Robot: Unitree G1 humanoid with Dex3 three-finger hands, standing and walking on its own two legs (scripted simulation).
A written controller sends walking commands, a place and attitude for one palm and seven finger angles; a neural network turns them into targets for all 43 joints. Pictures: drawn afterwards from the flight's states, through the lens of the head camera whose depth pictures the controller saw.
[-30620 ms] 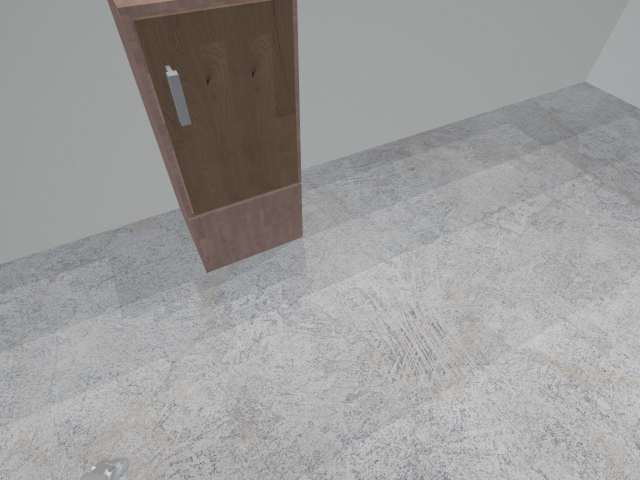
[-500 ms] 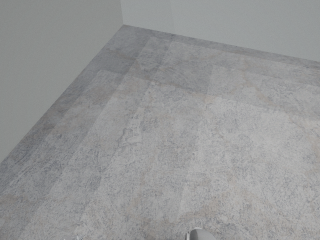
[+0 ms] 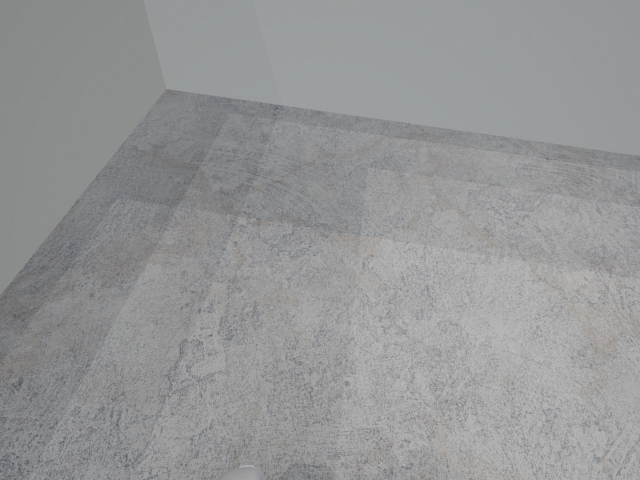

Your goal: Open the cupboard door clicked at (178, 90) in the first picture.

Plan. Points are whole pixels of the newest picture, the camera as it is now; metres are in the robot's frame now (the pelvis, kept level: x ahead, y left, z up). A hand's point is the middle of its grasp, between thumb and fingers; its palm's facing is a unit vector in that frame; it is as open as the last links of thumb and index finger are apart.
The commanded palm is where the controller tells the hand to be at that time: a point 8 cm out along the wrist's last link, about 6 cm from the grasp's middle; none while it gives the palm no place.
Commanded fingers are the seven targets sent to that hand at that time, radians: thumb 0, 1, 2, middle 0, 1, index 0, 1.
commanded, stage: walk to a spot facing it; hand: left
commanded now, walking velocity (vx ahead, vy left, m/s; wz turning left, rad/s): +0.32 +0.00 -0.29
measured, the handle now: out of the picture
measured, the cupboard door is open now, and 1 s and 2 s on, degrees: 45 45 45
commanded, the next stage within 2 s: turn to face it in 0.14 s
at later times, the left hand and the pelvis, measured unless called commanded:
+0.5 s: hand (250, 379) +0.28 +0.12 -0.14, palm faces +0.06 -0.98 -0.20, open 7.2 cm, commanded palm none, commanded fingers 0.00 0.90 0.90 -0.20 -0.30 -0.20 -0.30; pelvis +0.19 -0.06 +0.02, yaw +2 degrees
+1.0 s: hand (241, 371) +0.29 +0.14 -0.14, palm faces +0.34 -0.89 -0.30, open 7.4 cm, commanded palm none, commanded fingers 0.00 0.90 0.90 -0.20 -0.30 -0.20 -0.30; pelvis +0.27 -0.10 +0.01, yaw +19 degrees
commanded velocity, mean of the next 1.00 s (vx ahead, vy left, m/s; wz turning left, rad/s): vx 0.05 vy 0.00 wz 0.39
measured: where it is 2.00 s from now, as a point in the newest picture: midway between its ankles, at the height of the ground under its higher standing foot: (361, 438)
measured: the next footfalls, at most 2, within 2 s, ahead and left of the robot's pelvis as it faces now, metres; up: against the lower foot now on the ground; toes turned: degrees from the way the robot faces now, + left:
right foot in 0.32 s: +0.24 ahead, -0.15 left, +0.00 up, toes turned -11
left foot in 0.64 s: +0.31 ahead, +0.07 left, +0.00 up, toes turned +15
